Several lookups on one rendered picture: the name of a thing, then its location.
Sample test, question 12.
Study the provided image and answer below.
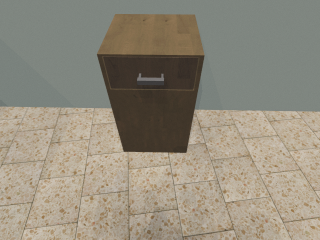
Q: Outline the drawer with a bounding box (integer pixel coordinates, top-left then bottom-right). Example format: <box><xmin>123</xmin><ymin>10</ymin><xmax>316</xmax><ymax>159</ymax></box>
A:
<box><xmin>103</xmin><ymin>56</ymin><xmax>199</xmax><ymax>90</ymax></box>

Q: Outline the handle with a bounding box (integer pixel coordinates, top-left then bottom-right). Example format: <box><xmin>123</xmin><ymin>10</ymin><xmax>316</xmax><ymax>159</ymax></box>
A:
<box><xmin>137</xmin><ymin>73</ymin><xmax>164</xmax><ymax>86</ymax></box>

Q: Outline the cabinet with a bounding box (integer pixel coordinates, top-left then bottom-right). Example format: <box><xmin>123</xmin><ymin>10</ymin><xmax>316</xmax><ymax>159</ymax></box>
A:
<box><xmin>97</xmin><ymin>14</ymin><xmax>205</xmax><ymax>153</ymax></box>

